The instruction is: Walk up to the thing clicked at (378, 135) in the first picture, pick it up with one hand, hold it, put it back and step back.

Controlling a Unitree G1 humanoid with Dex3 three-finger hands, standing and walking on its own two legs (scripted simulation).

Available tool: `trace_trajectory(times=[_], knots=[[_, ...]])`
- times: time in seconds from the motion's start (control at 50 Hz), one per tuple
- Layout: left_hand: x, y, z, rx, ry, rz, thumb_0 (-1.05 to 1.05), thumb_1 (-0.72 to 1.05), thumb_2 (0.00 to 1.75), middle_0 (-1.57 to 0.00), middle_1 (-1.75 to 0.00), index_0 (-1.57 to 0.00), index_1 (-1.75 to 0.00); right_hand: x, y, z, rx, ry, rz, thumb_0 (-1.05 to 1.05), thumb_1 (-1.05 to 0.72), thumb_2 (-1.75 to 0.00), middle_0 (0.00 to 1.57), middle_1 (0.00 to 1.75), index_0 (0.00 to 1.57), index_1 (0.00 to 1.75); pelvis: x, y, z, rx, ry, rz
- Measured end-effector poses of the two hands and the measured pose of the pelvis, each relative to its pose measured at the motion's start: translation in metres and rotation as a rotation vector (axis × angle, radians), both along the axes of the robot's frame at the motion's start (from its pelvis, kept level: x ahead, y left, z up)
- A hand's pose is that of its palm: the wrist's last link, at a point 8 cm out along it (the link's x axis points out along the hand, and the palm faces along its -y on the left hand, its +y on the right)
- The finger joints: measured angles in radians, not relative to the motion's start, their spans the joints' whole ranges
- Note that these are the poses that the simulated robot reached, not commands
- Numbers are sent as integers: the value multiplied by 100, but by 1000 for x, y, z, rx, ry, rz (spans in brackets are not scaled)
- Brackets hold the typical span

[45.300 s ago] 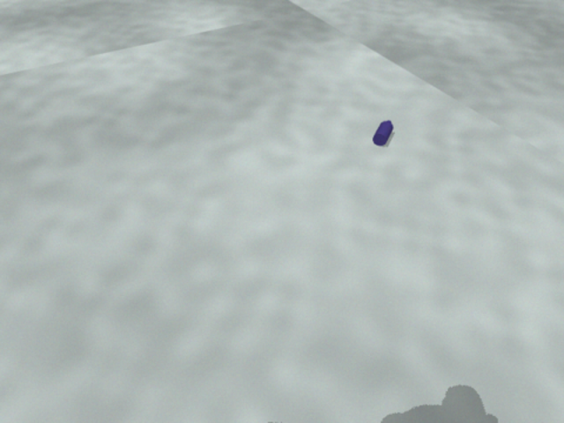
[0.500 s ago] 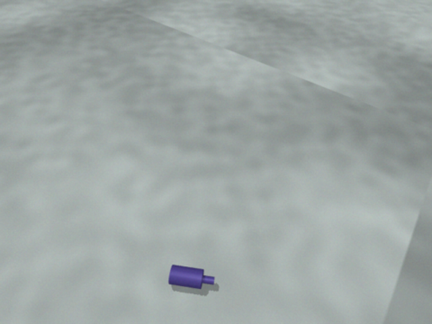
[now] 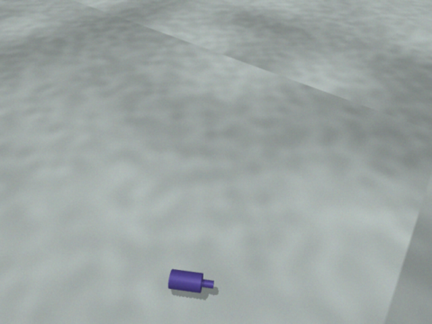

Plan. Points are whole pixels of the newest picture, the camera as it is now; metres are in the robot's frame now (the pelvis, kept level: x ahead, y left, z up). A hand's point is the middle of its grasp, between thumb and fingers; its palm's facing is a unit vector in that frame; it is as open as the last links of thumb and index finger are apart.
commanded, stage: stand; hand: left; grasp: from above
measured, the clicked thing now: (191, 281) +0.46 +0.12 -0.74
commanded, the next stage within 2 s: step back in 1.44 s
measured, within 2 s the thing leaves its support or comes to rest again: neither
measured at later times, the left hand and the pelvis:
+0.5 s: hand out of the picture +0.06 +0.23 -0.16, palm faces +0.01 -0.95 -0.33, open 7.3 cm; pelvis +0.00 -0.01 +0.00, yaw +0 degrees
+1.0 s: hand out of the picture +0.08 +0.22 -0.16, palm faces -0.01 -0.94 -0.33, open 7.3 cm; pelvis +0.01 -0.02 +0.00, yaw +0 degrees
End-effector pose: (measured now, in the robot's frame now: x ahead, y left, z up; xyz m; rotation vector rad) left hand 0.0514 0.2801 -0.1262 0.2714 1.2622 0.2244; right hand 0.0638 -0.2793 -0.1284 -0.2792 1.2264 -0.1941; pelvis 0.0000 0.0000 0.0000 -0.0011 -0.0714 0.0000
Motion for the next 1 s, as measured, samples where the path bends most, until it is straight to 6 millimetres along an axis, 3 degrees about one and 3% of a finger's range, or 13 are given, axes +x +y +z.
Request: trace_trajectory(times=[0.4, 1.0], knots=[[2, -7, 3, 4, 6, -7, 0, 91, 90, -20, -30, -21, -30, -11, -16, -1, -1, 27, -1, 1, -91, -89, 20, 30, 20, 30, -2, -12, 1, 1, 6, -6], [20, -11, 6, 8, -6, -30, 0, 91, 90, -20, -30, -21, -30, 1, -28, 2, -10, 27, 7, 1, -91, -89, 20, 30, 20, 30, 5, -19, 1, 2, 24, -8]])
